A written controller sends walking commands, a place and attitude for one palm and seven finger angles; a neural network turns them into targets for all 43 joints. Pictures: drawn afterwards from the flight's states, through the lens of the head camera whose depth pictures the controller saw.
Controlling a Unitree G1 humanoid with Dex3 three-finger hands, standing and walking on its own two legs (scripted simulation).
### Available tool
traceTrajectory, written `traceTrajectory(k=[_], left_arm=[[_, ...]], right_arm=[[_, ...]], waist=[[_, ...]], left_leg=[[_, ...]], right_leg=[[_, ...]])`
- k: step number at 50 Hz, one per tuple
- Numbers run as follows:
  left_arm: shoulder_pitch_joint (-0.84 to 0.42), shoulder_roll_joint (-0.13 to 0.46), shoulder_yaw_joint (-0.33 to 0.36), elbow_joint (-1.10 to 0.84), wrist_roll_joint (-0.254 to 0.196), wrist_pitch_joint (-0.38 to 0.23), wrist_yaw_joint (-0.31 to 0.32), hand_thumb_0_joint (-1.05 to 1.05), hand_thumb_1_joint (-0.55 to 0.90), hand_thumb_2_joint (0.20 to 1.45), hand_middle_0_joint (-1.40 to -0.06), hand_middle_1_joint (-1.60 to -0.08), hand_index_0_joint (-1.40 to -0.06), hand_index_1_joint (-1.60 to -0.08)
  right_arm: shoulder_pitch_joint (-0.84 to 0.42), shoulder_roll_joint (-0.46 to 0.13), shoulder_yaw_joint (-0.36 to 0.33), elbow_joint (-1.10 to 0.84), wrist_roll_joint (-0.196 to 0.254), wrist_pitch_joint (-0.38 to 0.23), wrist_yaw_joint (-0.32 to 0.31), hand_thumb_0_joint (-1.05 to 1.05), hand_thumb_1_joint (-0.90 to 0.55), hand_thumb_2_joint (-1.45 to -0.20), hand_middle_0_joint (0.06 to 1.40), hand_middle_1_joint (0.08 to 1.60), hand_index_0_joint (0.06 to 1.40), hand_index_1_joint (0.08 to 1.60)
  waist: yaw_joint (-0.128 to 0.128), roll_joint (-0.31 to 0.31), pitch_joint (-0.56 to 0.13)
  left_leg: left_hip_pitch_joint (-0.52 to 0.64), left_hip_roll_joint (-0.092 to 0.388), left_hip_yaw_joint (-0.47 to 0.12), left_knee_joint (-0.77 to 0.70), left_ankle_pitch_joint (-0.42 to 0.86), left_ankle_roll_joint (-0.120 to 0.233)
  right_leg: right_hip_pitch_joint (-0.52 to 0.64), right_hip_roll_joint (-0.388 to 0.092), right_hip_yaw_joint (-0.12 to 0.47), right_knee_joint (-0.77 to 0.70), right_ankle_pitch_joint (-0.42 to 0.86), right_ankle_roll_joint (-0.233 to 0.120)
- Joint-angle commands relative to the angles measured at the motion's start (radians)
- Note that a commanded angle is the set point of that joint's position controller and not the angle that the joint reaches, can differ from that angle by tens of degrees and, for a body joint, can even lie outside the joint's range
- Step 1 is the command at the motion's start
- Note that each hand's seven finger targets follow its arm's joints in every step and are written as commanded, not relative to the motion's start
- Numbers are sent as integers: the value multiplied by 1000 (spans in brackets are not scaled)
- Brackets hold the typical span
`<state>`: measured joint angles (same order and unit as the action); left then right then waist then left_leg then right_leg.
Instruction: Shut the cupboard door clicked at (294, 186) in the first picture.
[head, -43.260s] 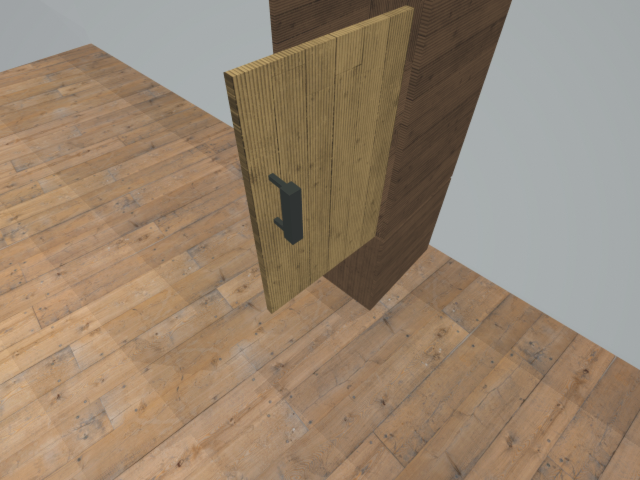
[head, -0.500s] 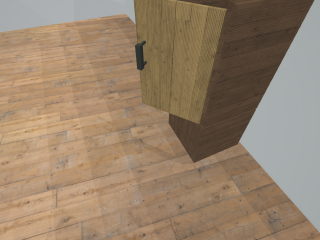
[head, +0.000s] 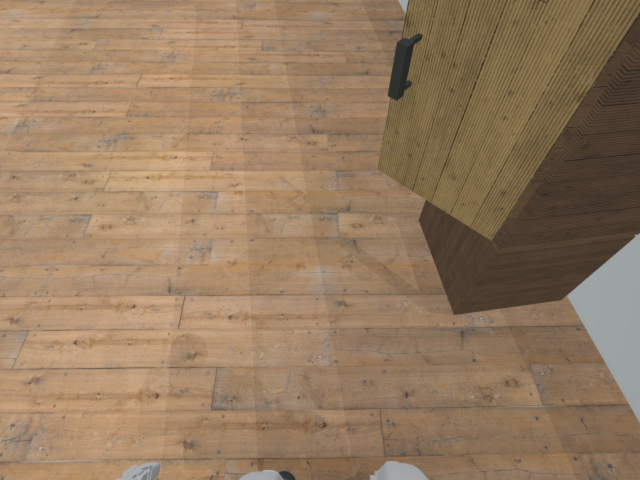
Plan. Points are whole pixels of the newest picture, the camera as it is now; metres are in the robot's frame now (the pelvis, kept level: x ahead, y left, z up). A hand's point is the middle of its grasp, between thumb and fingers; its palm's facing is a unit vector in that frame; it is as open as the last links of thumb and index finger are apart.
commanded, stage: walk to a spot facing it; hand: left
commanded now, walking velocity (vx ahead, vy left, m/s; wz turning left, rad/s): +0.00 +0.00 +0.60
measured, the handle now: (406, 66) +0.89 -0.16 +0.01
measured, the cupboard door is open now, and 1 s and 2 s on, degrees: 38 38 38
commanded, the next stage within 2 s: turn to face it in 1.60 s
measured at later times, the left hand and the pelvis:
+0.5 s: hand out of the picture -0.01 +0.20 -0.19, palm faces +0.36 -0.89 -0.26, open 7.4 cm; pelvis +0.01 -0.02 -0.02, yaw +21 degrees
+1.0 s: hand out of the picture -0.03 +0.14 -0.16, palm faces +0.67 -0.70 -0.23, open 7.4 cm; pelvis +0.09 +0.00 +0.00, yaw +42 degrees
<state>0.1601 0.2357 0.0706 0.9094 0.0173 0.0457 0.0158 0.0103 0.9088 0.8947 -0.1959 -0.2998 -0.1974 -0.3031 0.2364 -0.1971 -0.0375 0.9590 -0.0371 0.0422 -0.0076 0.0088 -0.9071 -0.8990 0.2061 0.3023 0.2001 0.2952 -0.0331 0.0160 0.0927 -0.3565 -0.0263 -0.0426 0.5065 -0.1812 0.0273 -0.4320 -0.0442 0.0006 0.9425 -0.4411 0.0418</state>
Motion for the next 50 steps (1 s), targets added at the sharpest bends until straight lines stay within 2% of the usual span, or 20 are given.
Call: traceTrajectory(k=[1, 4, 5, 6, 7, 11, 18, 20, 21, 22, 23, 26, 30, 34, 35, 36, 37, 38, 42, 50], left_arm=[[49, 64, 16, -79, 1, -17, 9, 0, 900, 900, -200, -300, -200, -300], [164, 105, 29, -58, 2, -26, 13, 0, 900, 900, -200, -300, -200, -300], [186, 174, 44, -66, 16, -35, 19, 0, 900, 900, -200, -300, -200, -300], [144, 254, 55, -89, 27, -37, 24, 0, 900, 900, -200, -300, -200, -300], [62, 249, 39, -116, 14, -30, 26, 0, 900, 900, -200, -300, -200, -300], [-18, 141, 20, -121, 16, -52, 26, 0, 900, 900, -200, -300, -200, -300], [146, 211, 48, -71, 18, -47, 23, 0, 900, 900, -200, -300, -200, -300], [130, 207, 50, -78, 8, -44, 20, 0, 900, 900, -200, -300, -200, -300], [134, 183, 44, -91, -1, -40, 15, 0, 900, 900, -200, -300, -200, -300], [119, 108, 22, -130, -4, -38, 8, 0, 900, 900, -200, -300, -200, -300], [49, 105, 12, -164, 6, -27, 13, 0, 900, 900, -200, -300, -200, -300], [-9, 107, 22, -140, 0, -15, 10, 0, 900, 900, -200, -300, -200, -300], [33, 90, 20, -118, 4, -22, -17, 0, 900, 900, -200, -300, -200, -300], [220, 101, 28, -60, 13, -43, -31, 0, 900, 900, -200, -300, -200, -300], [304, 154, 42, -41, 26, -55, -24, 0, 900, 900, -200, -300, -200, -300], [335, 238, 52, -50, 33, -61, -7, 0, 900, 900, -200, -300, -200, -300], [293, 235, 45, -67, 13, -60, -1, 0, 900, 900, -200, -300, -200, -300], [219, 218, 48, -79, 14, -71, 4, 0, 900, 900, -200, -300, -200, -300], [122, 108, 25, -69, 14, -105, 4, 0, 900, 900, -200, -300, -200, -300], [287, 141, 33, 19, 15, -109, 3, 0, 900, 900, -200, -300, -200, -300]], right_arm=[[6, -224, -73, -78, 0, -7, -8, 0, -900, -900, 200, 300, 200, 300], [-67, -200, -78, -112, 13, 4, -2, 0, -900, -900, 200, 300, 200, 300], [-60, -146, -76, -126, 22, 8, 5, 0, -900, -900, 200, 300, 200, 300], [-60, -99, -72, -146, 20, 6, 11, 0, -900, -900, 200, 300, 200, 300], [-45, -140, -80, -145, 6, 11, 18, 0, -900, -900, 200, 300, 200, 300], [-27, -113, -70, -124, 16, 19, 34, 0, -900, -900, 200, 300, 200, 300], [-131, -91, -38, -169, 25, 0, 38, 0, -900, -900, 200, 300, 200, 300], [-58, -127, -44, -151, 20, -9, 35, 0, -900, -900, 200, 300, 200, 300], [11, -195, -60, -133, 14, -18, 34, 0, -900, -900, 200, 300, 200, 300], [77, -306, -90, -123, 9, -20, 27, 0, -900, -900, 200, 300, 200, 300], [128, -322, -90, -99, 13, -12, 17, 0, -900, -900, 200, 300, 200, 300], [14, -241, -65, -117, 4, -16, -10, 0, -900, -900, 200, 300, 200, 300], [-51, -247, -62, -135, 1, -19, -4, 0, -900, -900, 200, 300, 200, 300], [-140, -234, -65, -155, 8, -11, 5, 0, -900, -900, 200, 300, 200, 300], [-157, -178, -57, -171, 17, -14, 8, 0, -900, -900, 200, 300, 200, 300], [-166, -99, -38, -204, 23, -22, 14, 0, -900, -900, 200, 300, 200, 300], [-184, -142, -49, -214, 9, -19, 23, 0, -900, -900, 200, 300, 200, 300], [-174, -135, -57, -201, 5, -18, 29, 0, -900, -900, 200, 300, 200, 300], [-117, -90, -48, -145, 11, -14, 59, 0, -900, -900, 200, 300, 200, 300], [-230, -45, -17, -178, 13, -33, 75, 0, -900, -900, 200, 300, 200, 300]], waist=[[13, 139, -144], [75, 121, -146], [87, -69, -128], [85, -291, -76], [42, -150, -60], [-17, -210, -42], [71, -246, -118], [22, -193, -151], [-13, -29, -217], [-45, 278, -250], [-73, 204, -240], [-28, 193, -143], [3, 158, -134], [97, 92, -87], [141, -101, -76], [167, -398, -55], [125, -249, -7], [84, -223, 6], [17, -171, 3], [84, -190, -25]], left_leg=[[81, 211, -322, -192, 43, 123], [-95, 121, -280, -113, -78, 57], [-239, 15, -189, 68, -230, -10], [-310, -93, -20, 395, -360, -72], [-228, -29, -50, 586, -374, -64], [-225, 39, 17, 703, -238, -86], [-85, 20, 149, 197, -240, -69], [99, 16, 146, -6, -63, -51], [308, 117, 30, -73, 246, -11], [487, 387, -303, -58, 708, 131], [430, 451, -318, -80, 723, 209], [259, 311, -234, -114, 436, 156], [185, 239, -228, -174, -77, 129], [-144, 144, -220, -92, -464, 80], [-325, 31, -124, 126, -506, 29], [-471, -70, 24, 484, -480, -30], [-444, 4, -35, 665, -410, -30], [-439, 45, -61, 759, -327, -30], [-333, 101, 31, 671, -118, -59], [-233, 73, 178, 231, -136, -13]], right_leg=[[73, 41, -18, -169, 10, 1], [328, 43, -26, -467, 155, -8], [404, -129, 165, -650, 19, -62], [299, -409, 457, -783, -68, -184], [150, -443, 383, -754, 9, -229], [197, -265, 50, -583, 516, -183], [429, -288, -49, -421, 889, -147], [349, -272, -100, -306, 833, -94], [185, -222, -157, -146, 618, -37], [-97, -80, -180, 72, -77, 33], [-138, -68, -69, 168, -229, 19], [-141, -76, 11, 202, -54, 21], [-41, -28, -40, -51, -30, 16], [342, 39, -112, -387, 85, 9], [485, -81, 42, -572, -90, -25], [492, -385, 455, -795, -339, -129], [356, -464, 517, -848, -398, -177], [275, -448, 507, -847, -410, -190], [283, -296, 1, -748, 168, -131], [501, -329, -202, -613, 678, -111]])
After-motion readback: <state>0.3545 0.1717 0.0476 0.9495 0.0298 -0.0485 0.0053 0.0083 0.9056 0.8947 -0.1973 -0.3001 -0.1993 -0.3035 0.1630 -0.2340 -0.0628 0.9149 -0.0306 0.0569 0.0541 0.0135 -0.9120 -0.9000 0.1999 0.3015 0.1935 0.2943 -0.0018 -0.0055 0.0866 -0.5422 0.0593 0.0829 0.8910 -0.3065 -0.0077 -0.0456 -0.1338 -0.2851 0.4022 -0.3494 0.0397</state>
